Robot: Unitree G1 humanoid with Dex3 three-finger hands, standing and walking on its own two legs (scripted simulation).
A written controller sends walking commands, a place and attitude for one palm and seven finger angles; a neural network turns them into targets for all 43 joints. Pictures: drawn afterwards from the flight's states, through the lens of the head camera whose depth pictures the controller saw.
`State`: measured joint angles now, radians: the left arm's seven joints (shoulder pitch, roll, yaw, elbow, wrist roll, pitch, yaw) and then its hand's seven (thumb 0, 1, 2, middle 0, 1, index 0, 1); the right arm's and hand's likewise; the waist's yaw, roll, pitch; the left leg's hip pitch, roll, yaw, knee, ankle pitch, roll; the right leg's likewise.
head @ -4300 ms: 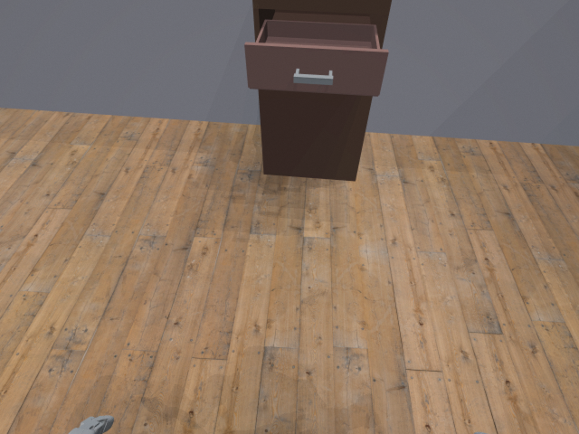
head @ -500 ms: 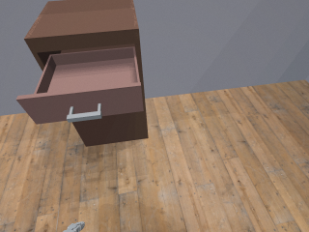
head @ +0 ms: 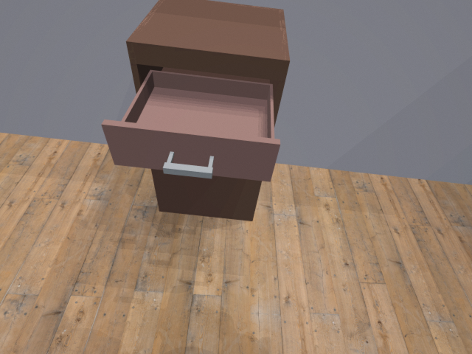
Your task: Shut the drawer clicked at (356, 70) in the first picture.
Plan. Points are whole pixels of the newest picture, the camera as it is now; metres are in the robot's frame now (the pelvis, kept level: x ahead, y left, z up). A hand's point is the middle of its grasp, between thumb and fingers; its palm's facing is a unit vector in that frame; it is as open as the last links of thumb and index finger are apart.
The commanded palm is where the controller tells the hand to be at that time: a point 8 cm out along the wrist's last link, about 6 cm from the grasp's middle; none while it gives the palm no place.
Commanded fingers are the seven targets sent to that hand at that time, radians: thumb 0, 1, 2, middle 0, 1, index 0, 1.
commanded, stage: take the last steps up to it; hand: left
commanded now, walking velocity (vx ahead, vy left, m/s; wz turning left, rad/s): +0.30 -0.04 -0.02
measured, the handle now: (189, 164) +0.54 +0.17 -0.05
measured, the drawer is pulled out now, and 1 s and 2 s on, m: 0.30 0.30 0.30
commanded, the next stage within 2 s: come to a stop and stand still in 0.72 s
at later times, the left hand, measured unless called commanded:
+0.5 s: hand (180, 311) +0.23 +0.13 -0.17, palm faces +0.02 -0.98 -0.20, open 7.3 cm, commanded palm none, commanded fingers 0.00 0.90 0.90 -0.20 -0.30 -0.20 -0.30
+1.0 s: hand (170, 313) +0.23 +0.15 -0.18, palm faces +0.07 -0.99 -0.15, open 7.4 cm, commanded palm none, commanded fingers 0.00 0.90 0.90 -0.20 -0.30 -0.20 -0.30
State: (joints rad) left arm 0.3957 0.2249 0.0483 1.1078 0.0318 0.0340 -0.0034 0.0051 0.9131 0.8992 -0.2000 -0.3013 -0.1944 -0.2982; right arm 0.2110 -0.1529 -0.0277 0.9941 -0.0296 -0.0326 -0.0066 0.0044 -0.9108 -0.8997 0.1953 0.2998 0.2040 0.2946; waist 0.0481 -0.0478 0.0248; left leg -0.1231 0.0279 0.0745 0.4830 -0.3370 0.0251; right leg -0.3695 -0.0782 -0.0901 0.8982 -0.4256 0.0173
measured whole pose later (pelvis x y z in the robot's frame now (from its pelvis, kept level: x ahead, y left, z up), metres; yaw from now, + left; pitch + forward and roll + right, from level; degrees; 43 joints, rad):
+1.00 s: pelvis +0.24 -0.02 +0.00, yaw +0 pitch -2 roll +0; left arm 0.29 0.17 0.03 1.12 0.02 0.02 0.03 0.00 0.92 0.90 -0.20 -0.30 -0.19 -0.30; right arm 0.25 -0.13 -0.02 1.10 -0.02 -0.03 -0.05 0.01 -0.95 -0.90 0.20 0.30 0.21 0.29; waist 0.02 -0.06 0.06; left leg -0.19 0.03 0.15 0.41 -0.19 0.04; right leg -0.37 -0.07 -0.04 0.85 -0.37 0.02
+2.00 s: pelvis +0.22 -0.03 +0.00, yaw +0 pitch -1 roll +0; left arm 0.35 0.14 -0.02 1.13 0.02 0.00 0.03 0.00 0.91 0.90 -0.20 -0.30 -0.20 -0.30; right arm 0.32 -0.17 0.00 1.04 -0.02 -0.02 -0.02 0.01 -0.92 -0.90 0.20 0.30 0.20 0.29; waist 0.01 0.05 0.02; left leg -0.18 0.01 0.04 0.51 -0.31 0.00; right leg -0.28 -0.06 -0.05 0.52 -0.23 0.02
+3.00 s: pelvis +0.20 -0.04 -0.09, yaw +3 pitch +11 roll -2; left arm 0.57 0.17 0.06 -0.15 -0.21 -0.47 -0.24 0.02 0.91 0.90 -0.59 -0.72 -0.59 -0.72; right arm 0.14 -0.22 -0.01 0.45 0.01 -0.28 -0.03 0.01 -0.91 -0.90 0.19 0.30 0.20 0.29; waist 0.06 0.00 -0.12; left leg -0.82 0.03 -0.06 1.20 -0.58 -0.02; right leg -0.86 -0.07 -0.11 1.14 -0.47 -0.01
